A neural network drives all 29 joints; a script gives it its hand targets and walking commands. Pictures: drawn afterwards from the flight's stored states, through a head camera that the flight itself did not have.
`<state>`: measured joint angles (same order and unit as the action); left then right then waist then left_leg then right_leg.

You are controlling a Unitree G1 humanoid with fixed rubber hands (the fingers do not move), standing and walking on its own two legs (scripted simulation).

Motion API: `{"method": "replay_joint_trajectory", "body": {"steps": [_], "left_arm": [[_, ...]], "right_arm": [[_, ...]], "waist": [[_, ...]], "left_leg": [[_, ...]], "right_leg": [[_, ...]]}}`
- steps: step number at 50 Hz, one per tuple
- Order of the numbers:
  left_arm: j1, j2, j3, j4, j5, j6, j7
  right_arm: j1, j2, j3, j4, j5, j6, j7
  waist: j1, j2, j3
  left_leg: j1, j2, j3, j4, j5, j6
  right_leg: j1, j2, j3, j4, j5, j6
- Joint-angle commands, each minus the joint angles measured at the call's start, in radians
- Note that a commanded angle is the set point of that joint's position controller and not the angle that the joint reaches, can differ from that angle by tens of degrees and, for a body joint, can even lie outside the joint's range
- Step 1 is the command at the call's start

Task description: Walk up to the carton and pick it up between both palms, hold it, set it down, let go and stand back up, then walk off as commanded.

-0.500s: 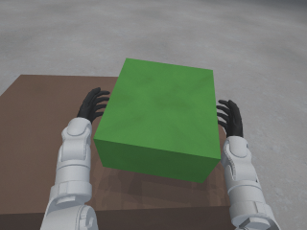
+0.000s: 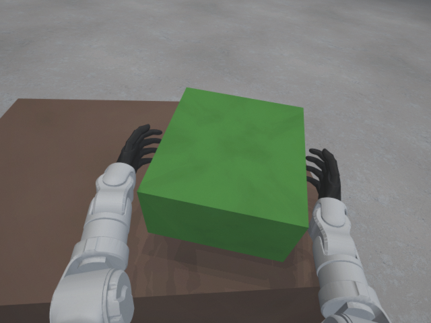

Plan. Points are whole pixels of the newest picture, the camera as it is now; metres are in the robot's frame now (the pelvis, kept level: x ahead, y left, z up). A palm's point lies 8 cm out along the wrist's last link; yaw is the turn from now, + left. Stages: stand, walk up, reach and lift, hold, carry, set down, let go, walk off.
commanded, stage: set down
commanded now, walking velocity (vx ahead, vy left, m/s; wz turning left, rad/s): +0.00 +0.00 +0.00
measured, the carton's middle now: (230, 166) +0.45 -0.04 +0.06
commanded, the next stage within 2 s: none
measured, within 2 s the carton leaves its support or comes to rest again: rests again in 1.46 s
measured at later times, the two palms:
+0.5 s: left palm (133, 161) +0.43 +0.17 +0.10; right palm (319, 201) +0.34 -0.20 +0.08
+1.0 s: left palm (139, 168) +0.44 +0.16 +0.06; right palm (314, 211) +0.34 -0.20 +0.05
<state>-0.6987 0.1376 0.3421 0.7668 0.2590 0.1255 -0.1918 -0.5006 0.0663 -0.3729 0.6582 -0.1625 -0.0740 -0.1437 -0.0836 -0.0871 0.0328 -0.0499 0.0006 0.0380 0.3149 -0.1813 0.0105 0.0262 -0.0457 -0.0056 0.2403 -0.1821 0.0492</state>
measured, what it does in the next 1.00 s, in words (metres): stands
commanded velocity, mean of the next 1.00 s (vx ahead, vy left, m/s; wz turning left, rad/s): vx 0.00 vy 0.00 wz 0.00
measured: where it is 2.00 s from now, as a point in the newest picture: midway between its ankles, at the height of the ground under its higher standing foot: outside the picture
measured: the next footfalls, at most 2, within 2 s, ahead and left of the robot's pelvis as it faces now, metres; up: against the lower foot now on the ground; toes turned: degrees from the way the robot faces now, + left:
none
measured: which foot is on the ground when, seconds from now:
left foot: down 0.00-1.00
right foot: down 0.00-1.00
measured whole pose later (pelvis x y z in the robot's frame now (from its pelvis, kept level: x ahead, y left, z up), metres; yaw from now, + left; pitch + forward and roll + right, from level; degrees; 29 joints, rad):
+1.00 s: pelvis +0.00 +0.01 +0.00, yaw -1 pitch +8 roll -1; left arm -0.93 0.28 0.20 1.33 0.14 -0.16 -0.15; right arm -0.59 0.10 -0.50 0.89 -0.22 -0.22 -0.17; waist -0.14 -0.06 -0.08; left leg -0.36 0.00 0.05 0.41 -0.19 0.03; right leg -0.26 -0.04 0.00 0.28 -0.16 0.06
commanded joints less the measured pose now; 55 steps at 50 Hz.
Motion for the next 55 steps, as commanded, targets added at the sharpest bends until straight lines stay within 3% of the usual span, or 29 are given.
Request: {"method": "replay_joint_trajectory", "body": {"steps": [1,2,4,5,7,8,9,12,13,15,17,19,21,22,23,25,26,30,32,33,36,37,40,42,45,48,50,51,55], "left_arm": [[-0.632,-0.406,-0.228,-0.068,-0.022,-0.077,-0.116],[-0.617,-0.399,-0.237,-0.081,-0.03,-0.076,-0.12],[-0.654,-0.407,-0.22,-0.016,-0.029,-0.075,-0.135],[-0.688,-0.397,-0.219,-0.027,-0.031,-0.089,-0.144],[-0.618,-0.436,-0.194,-0.041,-0.015,-0.111,-0.129],[-0.64,-0.411,-0.191,0.0,-0.03,-0.107,-0.143],[-0.624,-0.413,-0.193,0.009,-0.026,-0.114,-0.137],[-0.675,-0.384,-0.171,0.058,-0.026,-0.121,-0.146],[-0.702,-0.403,-0.201,0.021,-0.056,-0.148,-0.135],[-0.764,-0.407,-0.265,0.003,-0.08,-0.173,-0.118],[-0.717,-0.402,-0.241,0.043,-0.068,-0.176,-0.106],[-0.726,-0.377,-0.223,0.124,-0.059,-0.191,-0.119],[-0.759,-0.443,-0.277,0.116,-0.109,-0.201,-0.117],[-0.769,-0.419,-0.27,0.1,-0.089,-0.206,-0.119],[-0.769,-0.396,-0.243,0.142,-0.074,-0.209,-0.118],[-0.804,-0.392,-0.251,0.166,-0.092,-0.212,-0.125],[-0.764,-0.405,-0.229,0.21,-0.083,-0.213,-0.124],[-0.794,-0.412,-0.234,0.246,-0.095,-0.242,-0.121],[-0.842,-0.438,-0.238,0.27,-0.106,-0.259,-0.122],[-0.812,-0.412,-0.2,0.324,-0.083,-0.261,-0.128],[-0.844,-0.414,-0.247,0.281,-0.106,-0.289,-0.117],[-0.824,-0.424,-0.253,0.296,-0.111,-0.296,-0.116],[-0.83,-0.386,-0.211,0.384,-0.071,-0.306,-0.12],[-0.847,-0.419,-0.221,0.371,-0.085,-0.313,-0.122],[-0.848,-0.414,-0.202,0.397,-0.077,-0.359,-0.109],[-0.92,-0.428,-0.285,0.399,-0.131,-0.418,-0.091],[-0.937,-0.428,-0.281,0.412,-0.125,-0.436,-0.086],[-0.957,-0.412,-0.294,0.436,-0.133,-0.444,-0.093],[-0.9,-0.428,-0.275,0.517,-0.123,-0.456,-0.099]], "right_arm": [[-0.571,0.406,0.417,-0.13,-0.004,-0.072,0.101],[-0.59,0.415,0.414,-0.161,0.0,-0.077,0.096],[-0.593,0.411,0.379,-0.115,-0.013,-0.057,0.083],[-0.623,0.428,0.38,-0.158,-0.028,-0.07,0.081],[-0.569,0.449,0.395,-0.122,-0.035,-0.086,0.086],[-0.592,0.438,0.398,-0.123,-0.023,-0.08,0.077],[-0.592,0.452,0.426,-0.123,-0.02,-0.089,0.074],[-0.597,0.44,0.372,-0.134,-0.056,-0.097,0.059],[-0.607,0.457,0.395,-0.129,-0.046,-0.106,0.064],[-0.665,0.448,0.373,-0.118,-0.02,-0.131,0.08],[-0.637,0.467,0.398,-0.103,-0.019,-0.137,0.077],[-0.609,0.467,0.366,-0.024,-0.049,-0.129,0.068],[-0.652,0.459,0.364,-0.071,-0.04,-0.144,0.065],[-0.655,0.454,0.341,-0.048,-0.039,-0.141,0.067],[-0.649,0.463,0.35,0.006,-0.027,-0.129,0.068],[-0.663,0.466,0.311,0.014,-0.039,-0.123,0.063],[-0.687,0.457,0.317,-0.023,-0.041,-0.131,0.066],[-0.689,0.482,0.324,-0.006,-0.049,-0.137,0.074],[-0.721,0.465,0.275,0.025,-0.063,-0.136,0.077],[-0.707,0.463,0.254,0.048,-0.082,-0.127,0.079],[-0.702,0.466,0.243,0.044,-0.075,-0.145,0.091],[-0.689,0.483,0.262,0.068,-0.082,-0.153,0.084],[-0.688,0.498,0.241,0.148,-0.084,-0.149,0.082],[-0.72,0.5,0.232,0.095,-0.106,-0.157,0.083],[-0.756,0.515,0.239,0.077,-0.098,-0.186,0.091],[-0.758,0.555,0.26,0.121,-0.109,-0.216,0.096],[-0.75,0.568,0.28,0.171,-0.106,-0.224,0.093],[-0.742,0.566,0.272,0.196,-0.108,-0.228,0.084],[-0.735,0.553,0.256,0.216,-0.132,-0.232,0.078]], "waist": [[0.003,0.11,-0.385],[0.012,0.114,-0.391],[-0.029,0.088,-0.381],[-0.011,0.082,-0.417],[0.007,0.083,-0.449],[-0.019,0.073,-0.417],[0.005,0.086,-0.429],[-0.016,0.073,-0.416],[-0.016,0.06,-0.492],[-0.014,0.165,-0.521],[0.001,0.151,-0.541],[-0.032,0.128,-0.491],[-0.061,0.126,-0.557],[-0.061,0.129,-0.532],[-0.023,0.157,-0.507],[-0.07,0.148,-0.493],[-0.031,0.148,-0.498],[-0.048,0.114,-0.549],[-0.062,0.154,-0.53],[-0.047,0.151,-0.467],[-0.082,0.174,-0.549],[-0.068,0.143,-0.56],[-0.051,0.181,-0.513],[-0.071,0.165,-0.559],[-0.029,0.18,-0.644],[-0.067,0.175,-0.715],[-0.044,0.187,-0.728],[-0.076,0.215,-0.717],[-0.087,0.164,-0.665]], "left_leg": [[0.193,-0.032,0.081,0.032,0.45,-0.064],[0.17,-0.033,0.077,0.021,0.414,-0.06],[0.142,-0.041,0.082,0.0,0.312,-0.043],[0.109,-0.044,0.092,0.005,0.288,-0.037],[0.157,-0.035,0.084,0.015,0.37,-0.052],[0.153,-0.037,0.084,0.018,0.38,-0.043],[0.113,-0.046,0.092,0.009,0.365,-0.04],[0.043,-0.036,0.094,0.004,0.295,-0.036],[0.097,-0.026,0.082,0.022,0.392,-0.047],[0.17,-0.021,0.075,0.058,0.477,-0.079],[0.165,-0.016,0.064,0.084,0.53,-0.083],[0.09,-0.019,0.077,0.051,0.384,-0.061],[0.106,-0.017,0.059,0.053,0.394,-0.072],[0.13,-0.016,0.058,0.058,0.415,-0.066],[0.105,-0.022,0.064,0.051,0.387,-0.067],[0.104,-0.015,0.063,0.061,0.364,-0.066],[0.077,-0.014,0.069,0.051,0.327,-0.057],[0.083,-0.013,0.057,0.048,0.363,-0.059],[0.057,-0.016,0.066,0.044,0.291,-0.065],[0.044,-0.009,0.059,0.049,0.292,-0.062],[0.091,-0.005,0.049,0.067,0.377,-0.079],[0.084,-0.005,0.049,0.083,0.421,-0.075],[0.01,-0.014,0.05,0.08,0.352,-0.07],[0.035,-0.009,0.043,0.075,0.354,-0.07],[0.052,0.0,0.044,0.1,0.385,-0.069],[0.037,0.011,0.023,0.127,0.418,-0.076],[0.031,0.007,0.022,0.141,0.471,-0.084],[-0.009,0.003,0.026,0.139,0.412,-0.086],[-0.02,0.003,0.015,0.129,0.389,-0.077]], "right_leg": [[0.076,0.071,-0.093,0.021,0.378,0.004],[0.102,0.059,-0.086,0.036,0.413,0.007],[0.092,0.059,-0.078,0.019,0.37,0.006],[0.123,0.045,-0.064,0.034,0.426,0.012],[0.111,0.061,-0.083,0.044,0.434,0.014],[0.114,0.049,-0.066,0.047,0.482,0.016],[0.145,0.044,-0.063,0.053,0.531,0.024],[0.162,0.035,-0.06,0.068,0.545,0.037],[0.14,0.055,-0.072,0.08,0.555,0.032],[0.017,0.069,-0.082,0.06,0.445,-0.002],[0.037,0.071,-0.09,0.074,0.493,-0.002],[0.053,0.051,-0.067,0.066,0.476,0.003],[0.06,0.057,-0.071,0.068,0.486,0.002],[0.009,0.066,-0.081,0.066,0.456,-0.007],[0.022,0.059,-0.072,0.057,0.414,-0.016],[-0.009,0.055,-0.073,0.053,0.436,-0.017],[0.014,0.049,-0.068,0.058,0.393,-0.016],[0.014,0.06,-0.066,0.061,0.431,-0.023],[-0.026,0.06,-0.069,0.044,0.294,-0.03],[-0.041,0.057,-0.073,0.047,0.289,-0.028],[-0.084,0.065,-0.079,0.052,0.336,-0.033],[-0.087,0.064,-0.075,0.064,0.387,-0.029],[-0.087,0.05,-0.049,0.061,0.355,-0.037],[-0.081,0.061,-0.065,0.065,0.359,-0.039],[-0.126,0.06,-0.061,0.074,0.334,-0.041],[-0.146,0.056,-0.058,0.092,0.396,-0.042],[-0.153,0.056,-0.048,0.102,0.426,-0.047],[-0.145,0.046,-0.04,0.11,0.453,-0.045],[-0.144,0.051,-0.052,0.108,0.445,-0.043]]}}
